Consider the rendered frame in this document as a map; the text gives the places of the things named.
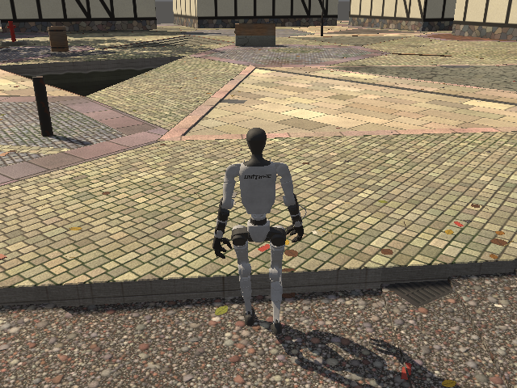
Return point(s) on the left robot forearm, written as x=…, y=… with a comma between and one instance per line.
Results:
x=221, y=221

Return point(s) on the right robot upper arm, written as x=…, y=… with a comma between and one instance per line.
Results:
x=286, y=182

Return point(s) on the left robot foot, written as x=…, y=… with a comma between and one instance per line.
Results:
x=249, y=319

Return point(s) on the right robot hand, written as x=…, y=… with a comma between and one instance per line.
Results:
x=295, y=230

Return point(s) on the left robot hand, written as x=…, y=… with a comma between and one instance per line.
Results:
x=218, y=248

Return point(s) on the right robot forearm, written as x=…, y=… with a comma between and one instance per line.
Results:
x=295, y=213

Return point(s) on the robot right thigh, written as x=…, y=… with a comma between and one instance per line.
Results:
x=277, y=244

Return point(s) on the left robot upper arm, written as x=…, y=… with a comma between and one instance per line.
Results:
x=228, y=185

